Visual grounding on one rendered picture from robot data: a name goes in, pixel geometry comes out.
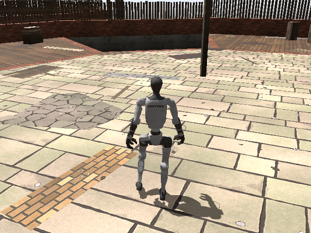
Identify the left robot upper arm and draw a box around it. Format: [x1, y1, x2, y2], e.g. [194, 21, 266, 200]
[133, 98, 146, 125]

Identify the right robot thigh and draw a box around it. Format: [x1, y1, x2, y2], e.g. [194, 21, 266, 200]
[160, 136, 172, 171]

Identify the robot left hand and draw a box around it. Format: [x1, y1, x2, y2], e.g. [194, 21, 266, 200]
[126, 138, 137, 149]

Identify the robot left forearm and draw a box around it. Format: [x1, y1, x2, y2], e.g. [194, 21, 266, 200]
[127, 118, 137, 139]

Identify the robot right hand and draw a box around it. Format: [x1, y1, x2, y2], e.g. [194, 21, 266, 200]
[173, 135, 185, 145]

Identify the right robot upper arm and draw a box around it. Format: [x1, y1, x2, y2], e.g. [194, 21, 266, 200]
[166, 98, 179, 125]

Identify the robot right forearm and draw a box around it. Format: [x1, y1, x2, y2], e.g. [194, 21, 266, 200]
[174, 117, 184, 136]

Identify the humanoid robot torso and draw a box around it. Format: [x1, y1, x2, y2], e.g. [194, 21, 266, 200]
[145, 97, 167, 146]

